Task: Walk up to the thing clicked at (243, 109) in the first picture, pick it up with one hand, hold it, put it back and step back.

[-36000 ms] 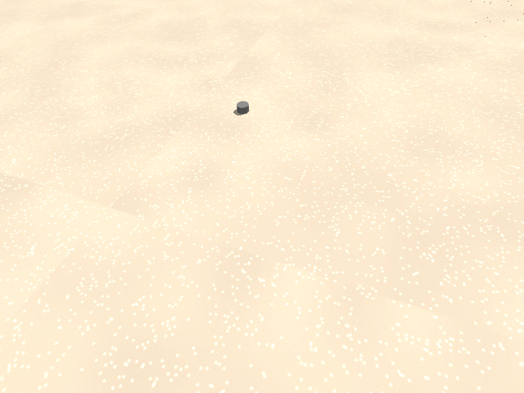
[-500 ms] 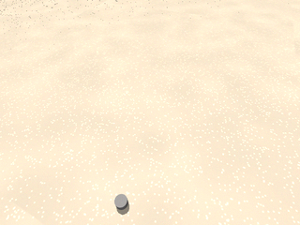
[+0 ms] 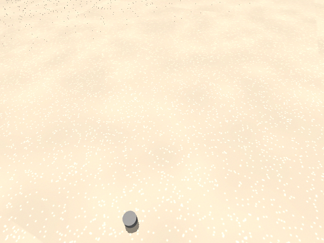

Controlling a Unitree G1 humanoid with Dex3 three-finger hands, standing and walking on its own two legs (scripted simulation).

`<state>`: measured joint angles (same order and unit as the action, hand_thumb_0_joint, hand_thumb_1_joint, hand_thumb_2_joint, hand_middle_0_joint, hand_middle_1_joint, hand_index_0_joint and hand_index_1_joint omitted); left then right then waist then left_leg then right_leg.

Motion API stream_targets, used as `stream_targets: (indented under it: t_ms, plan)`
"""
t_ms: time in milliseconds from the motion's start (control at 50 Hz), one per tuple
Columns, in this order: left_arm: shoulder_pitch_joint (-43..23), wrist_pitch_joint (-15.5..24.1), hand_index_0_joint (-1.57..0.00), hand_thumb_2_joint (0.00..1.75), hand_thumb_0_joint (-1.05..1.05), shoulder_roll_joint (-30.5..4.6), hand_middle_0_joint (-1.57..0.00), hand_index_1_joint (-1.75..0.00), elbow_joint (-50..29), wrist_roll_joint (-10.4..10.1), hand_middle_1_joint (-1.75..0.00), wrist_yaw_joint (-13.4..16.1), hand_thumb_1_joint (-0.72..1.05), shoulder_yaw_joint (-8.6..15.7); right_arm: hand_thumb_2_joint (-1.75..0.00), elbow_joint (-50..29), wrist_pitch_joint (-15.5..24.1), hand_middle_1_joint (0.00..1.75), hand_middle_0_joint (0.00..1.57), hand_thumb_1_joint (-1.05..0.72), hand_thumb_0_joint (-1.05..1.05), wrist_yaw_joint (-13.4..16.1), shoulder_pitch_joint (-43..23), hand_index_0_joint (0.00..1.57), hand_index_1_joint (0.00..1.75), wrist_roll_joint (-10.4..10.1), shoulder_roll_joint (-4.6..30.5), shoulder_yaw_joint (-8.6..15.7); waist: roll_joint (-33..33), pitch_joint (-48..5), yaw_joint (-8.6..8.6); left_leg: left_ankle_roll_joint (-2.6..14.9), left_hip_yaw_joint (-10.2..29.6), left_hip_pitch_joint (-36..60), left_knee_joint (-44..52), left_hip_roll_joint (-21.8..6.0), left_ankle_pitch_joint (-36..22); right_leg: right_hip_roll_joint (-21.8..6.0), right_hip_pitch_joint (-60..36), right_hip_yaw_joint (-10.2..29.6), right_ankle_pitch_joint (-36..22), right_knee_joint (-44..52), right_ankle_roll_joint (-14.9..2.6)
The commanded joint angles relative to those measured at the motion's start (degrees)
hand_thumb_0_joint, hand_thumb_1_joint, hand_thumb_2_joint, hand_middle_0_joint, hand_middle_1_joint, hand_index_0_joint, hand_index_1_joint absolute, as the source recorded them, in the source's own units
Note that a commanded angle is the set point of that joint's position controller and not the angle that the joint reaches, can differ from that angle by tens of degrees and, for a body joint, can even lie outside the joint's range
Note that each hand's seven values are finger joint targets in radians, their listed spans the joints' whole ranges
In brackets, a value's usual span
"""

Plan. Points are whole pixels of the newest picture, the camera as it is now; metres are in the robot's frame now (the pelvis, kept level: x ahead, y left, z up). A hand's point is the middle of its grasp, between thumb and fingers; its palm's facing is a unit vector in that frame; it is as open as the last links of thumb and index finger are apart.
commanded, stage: stand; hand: left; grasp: from above
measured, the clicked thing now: (130, 219) +0.40 +0.25 -0.76
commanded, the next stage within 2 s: step back in 0.88 s
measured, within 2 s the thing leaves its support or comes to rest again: neither
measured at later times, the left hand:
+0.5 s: hand out of the picture +0.07 +0.24 -0.16, palm faces +0.01 -0.94 -0.33, open 7.4 cm
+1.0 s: hand out of the picture +0.08 +0.26 -0.16, palm faces +0.00 -0.93 -0.36, open 7.4 cm
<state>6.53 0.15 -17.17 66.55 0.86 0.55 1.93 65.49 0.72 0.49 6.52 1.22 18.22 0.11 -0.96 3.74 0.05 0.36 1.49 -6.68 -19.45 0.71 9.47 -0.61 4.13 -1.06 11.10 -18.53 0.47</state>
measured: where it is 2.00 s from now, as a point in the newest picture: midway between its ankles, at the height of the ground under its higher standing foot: outside the picture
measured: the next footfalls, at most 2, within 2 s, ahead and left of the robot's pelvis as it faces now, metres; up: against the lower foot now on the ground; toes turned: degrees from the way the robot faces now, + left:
left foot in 1.20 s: -0.02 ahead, +0.13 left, +0.00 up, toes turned -2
right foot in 1.62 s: -0.12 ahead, -0.09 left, +0.00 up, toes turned -2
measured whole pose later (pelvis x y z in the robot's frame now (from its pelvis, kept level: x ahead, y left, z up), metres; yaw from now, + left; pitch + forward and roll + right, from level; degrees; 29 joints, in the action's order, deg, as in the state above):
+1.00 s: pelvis -0.01 +0.00 -0.01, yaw +0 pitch -2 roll +0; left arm 4.8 -0.7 -20.3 61.3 -0.6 0.0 2.5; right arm 61.4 -0.7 -0.6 4.1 -0.2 20.9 1.3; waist -0.8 7.0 -0.9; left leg 0.3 1.6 -12.2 -25.9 0.1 11.3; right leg 0.0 9.5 -1.2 12.7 -24.5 -0.4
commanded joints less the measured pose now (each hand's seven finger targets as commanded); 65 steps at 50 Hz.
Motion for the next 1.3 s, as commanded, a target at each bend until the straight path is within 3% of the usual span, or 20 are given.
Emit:
stream_targets:
  t_ms: [0, 120, 280, 540, 840, 860, 940, 980, 1020, 1040, 1060, 1100, 1120, 1140, 1160, 1180, 1200, 1220, 1240, 1280]
  plan:
    - [-1.4, 1.3, -0.2, 0.9, 0.0, -11.7, -0.2, -0.3, -3.1, 0.1, -0.3, 0.9, 0.9, 2.0, -0.9, -3.3, 1.0, 0.3, 0.2, -0.9, 0.0, 1.1, -2.0, 0.2, 0.3, -0.3, 11.6, 2.3, 1.0, -4.4, 0.41, 1.37, 5.7, 0.8, 2.4, -7.1, -9.3, -6.6, -0.5, 5.1, -8.9, 3.3, -0.76]
    - [-2.3, 1.3, -0.2, 0.9, 0.0, -12.0, -0.2, -0.3, -3.4, 0.1, -0.3, 0.9, 0.9, 2.1, -0.9, -3.6, 1.0, 0.3, 0.2, -0.9, 0.0, 1.1, -2.6, 0.2, 0.3, -0.3, 11.8, 2.3, 0.9, -5.2, 0.29, 1.45, 5.5, 1.5, 2.4, -7.6, -10.8, -6.8, -0.9, 5.0, -9.8, 3.0, -0.93]
    - [-2.8, 1.3, -0.2, 0.9, 0.0, -12.5, -0.2, -0.3, -3.5, 0.1, -0.3, 0.7, 0.9, 1.9, -0.9, -3.6, 0.9, 0.3, 0.2, -0.9, 0.0, 0.8, -3.0, 0.2, 0.3, -0.3, 11.8, 2.3, 1.0, -3.1, 0.21, 0.9, 5.8, 0.3, 4.0, -7.2, -5.8, -6.4, 0.9, 5.1, -4.5, 4.1, -1.02]
    - [-2.8, 1.6, -0.2, 0.9, 0.0, -13.3, -0.2, -0.3, -4.2, 0.0, -0.3, 0.5, 0.9, 1.8, -0.9, -3.6, 1.2, 0.3, 0.2, -0.9, 0.0, 0.7, -2.6, 0.2, 0.3, -0.3, 12.4, 2.1, 0.8, -5.4, 0.08, 1.32, 5.4, 1.5, 3.1, -7.7, -9.5, -7.0, -0.5, 5.6, -9.1, 3.3, -1.4]
    - [-2.4, 1.6, -0.2, 0.9, 0.0, -13.5, -0.2, -0.3, -4.5, -0.2, -0.3, 0.3, 0.9, 1.4, -0.9, -3.6, 1.2, 0.3, 0.2, -0.9, 0.0, 0.5, -2.2, 0.2, 0.3, -0.4, 12.9, 2.0, 0.7, -4.2, 0.12, 1.2, 5.5, 0.6, 3.8, -7.7, -7.0, -6.9, 0.1, 5.7, -6.6, 3.8, -1.54]
    - [-2.7, 0.9, -0.2, 0.9, 0.0, -18.7, -0.2, -0.3, -6.0, -1.5, -0.3, 0.4, 0.9, 3.2, -0.9, -5.3, 0.0, 0.3, 0.2, -0.9, 0.0, 0.1, -4.4, 0.2, 0.3, -1.1, 16.5, 3.7, 1.9, 1.7, -0.51, 1.81, 5.4, -3.4, -2.2, -6.4, -16.2, -6.2, 5.7, 5.9, -17.5, -1.6, -2.13]
    - [-2.1, 0.3, -0.2, 0.9, 0.0, -18.0, -0.2, -0.3, -9.6, -1.5, -0.3, 0.8, 0.9, 3.6, -0.9, -7.9, -1.2, 0.3, 0.2, -0.9, 0.0, 0.0, -1.5, 0.2, 0.3, -1.9, 15.6, 4.4, 3.2, -6.0, -1.24, 3.09, 3.0, -2.9, -10.1, -4.9, -18.7, -7.8, 3.4, 6.4, -21.6, -5.4, -5.56]
    - [-2.7, -0.2, -0.2, 0.9, 0.0, -18.9, -0.2, -0.3, -11.3, -1.2, -0.3, 0.7, 0.9, 3.9, -0.9, -9.2, -1.9, 0.3, 0.2, -0.9, 0.0, -0.3, -1.7, 0.2, 0.3, -1.8, 15.0, 4.9, 5.2, -6.9, -0.91, 2.48, 1.3, -3.3, -15.8, -1.9, -11.5, -11.0, 6.6, 9.5, -19.6, -4.1, -8.64]
    - [-5.3, -0.6, -0.2, 0.9, 0.0, -20.7, -0.2, -0.3, -13.9, -0.4, -0.3, 0.9, 0.9, 4.5, -0.9, -10.0, -2.9, 0.3, 0.2, -0.9, 0.0, -0.5, 0.6, 0.2, 0.3, -1.5, 14.4, 5.3, 10.8, -7.0, -1.08, 1.6, -0.4, -5.4, -25.9, 2.0, 7.4, -18.0, 9.1, 15.4, -20.5, -2.1, -13.82]
    - [-5.6, -0.6, -0.2, 0.9, 0.0, -21.1, -0.2, -0.3, -15.1, 0.2, -0.3, 0.9, 0.9, 4.7, -0.9, -10.6, -3.3, 0.3, 0.2, -0.9, 0.0, -0.8, 1.4, 0.2, 0.3, -1.1, 14.3, 5.5, 12.5, -6.7, -0.87, 1.9, 0.8, -5.9, -30.9, 2.3, 17.7, -20.5, 11.5, 17.3, -21.0, -2.5, -15.95]
    - [-6.2, -0.6, -0.2, 0.9, 0.0, -21.2, -0.2, -0.3, -16.2, 0.7, -0.3, 0.9, 0.9, 4.8, -0.9, -11.3, -3.5, 0.3, 0.2, -0.9, 0.0, -1.0, 3.2, 0.2, 0.3, -1.0, 14.0, 5.6, 13.1, -6.8, -1.75, 2.39, 2.6, -6.6, -30.6, 0.9, 20.0, -21.1, 11.9, 17.3, -20.5, -3.6, -15.97]
    - [-9.2, -0.9, -0.2, 0.9, 0.0, -20.2, -0.2, -0.3, -18.0, 0.7, -0.3, 0.8, 0.9, 4.5, -0.9, -11.6, -3.3, 0.3, 0.2, -0.9, 0.0, -1.4, 5.6, 0.2, 0.3, -1.2, 14.1, 6.1, 11.9, -6.1, -3.14, 2.95, 2.4, -4.6, -28.7, 0.5, 17.6, -17.9, 15.0, 12.5, -19.3, -7.1, -13.5]
    - [-9.4, -1.1, -0.2, 0.9, 0.0, -19.6, -0.2, -0.3, -18.5, 0.7, -0.3, 0.9, 0.9, 4.1, -0.9, -11.7, -3.0, 0.3, 0.2, -0.9, 0.0, -1.5, 6.3, 0.2, 0.3, -1.2, 14.0, 6.2, 11.1, -6.1, -3.52, 2.7, 1.1, -4.6, -22.5, 0.4, 11.4, -15.1, 13.7, 10.3, -19.2, -10.8, -11.12]
    - [-8.1, -1.5, -0.2, 0.9, 0.0, -18.5, -0.2, -0.3, -18.8, 0.3, -0.3, 0.8, 0.9, 3.8, -0.9, -12.3, -2.5, 0.3, 0.2, -0.9, 0.0, -1.3, 5.8, 0.2, 0.3, -1.1, 14.2, 6.1, 6.6, -6.0, -3.22, 2.91, 1.2, -5.3, -12.4, -1.6, -3.5, -10.4, 11.4, 7.2, -15.8, -16.2, -7.57]
    - [-7.2, -2.0, -0.2, 0.9, 0.0, -16.5, -0.2, -0.3, -19.3, -0.6, -0.3, 0.8, 0.9, 3.4, -0.9, -13.4, -2.1, 0.3, 0.2, -0.9, 0.0, -1.0, 4.0, 0.2, 0.3, -0.2, 16.6, 6.7, -2.3, -5.6, -2.44, 4.64, 9.4, -4.7, -5.8, -7.5, -18.1, -3.0, 13.2, 4.2, -9.3, -24.8, -4.18]
    - [-6.9, -2.2, -0.2, 0.9, 0.0, -14.8, -0.2, -0.3, -20.1, -0.9, -0.3, 1.2, 0.9, 3.2, -0.9, -14.1, -1.7, 0.3, 0.2, -0.9, 0.0, -0.7, 4.1, 0.2, 0.3, 0.4, 20.1, 7.5, -11.2, -5.2, -2.41, 8.22, 19.6, 2.0, -4.2, -14.2, -31.7, 5.3, 22.4, 3.9, 8.4, -33.4, -2.55]
    - [-4.7, -2.9, -0.2, 0.9, 0.0, -14.9, -0.2, -0.3, -19.6, -0.8, -0.3, 1.6, 0.9, 3.3, -0.9, -14.8, -1.4, 0.3, 0.2, -0.9, 0.0, -0.3, 5.0, 0.2, 0.3, 1.1, 19.6, 7.6, -7.4, -6.2, -1.6, 10.8, 19.6, 3.1, -5.6, -16.9, -36.7, 6.0, 24.1, 8.9, 23.8, -39.8, -2.73]
    - [-3.3, -3.1, -0.2, 0.9, 0.0, -14.3, -0.2, -0.3, -19.9, -0.7, -0.3, 1.7, 0.9, 2.9, -0.9, -14.9, -1.3, 0.3, 0.2, -0.9, 0.0, 0.0, 5.4, 0.2, 0.3, 0.8, 20.3, 7.5, -7.0, -6.0, -1.54, 11.58, 17.4, 3.6, -7.4, -17.9, -46.0, 6.2, 24.9, 9.6, 25.7, -43.5, -2.75]
    - [-3.0, -3.0, -0.2, 0.9, 0.0, -14.3, -0.2, -0.3, -19.8, -0.7, -0.3, 2.1, 0.9, 2.8, -0.9, -16.0, -1.4, 0.3, 0.2, -0.9, 0.0, 0.3, 3.8, 0.2, 0.3, 0.7, 21.5, 7.7, -10.3, -6.8, -2.11, 11.33, 20.4, 2.6, -5.9, -19.0, -42.6, 6.8, 25.7, 12.5, 25.7, -46.2, -2.49]
    - [-2.7, -3.1, -0.2, 0.9, 0.0, -16.6, -0.2, -0.3, -18.9, -0.6, -0.3, 2.2, 0.9, 3.5, -0.9, -18.3, -1.2, 0.3, 0.2, -0.9, 0.0, 1.0, -0.6, 0.2, 0.3, 0.8, 19.9, 7.7, -8.9, -5.2, -1.52, 12.24, 17.2, -1.8, -5.9, -16.9, -33.5, 6.3, 24.5, 13.6, 21.9, -51.8, -2.38]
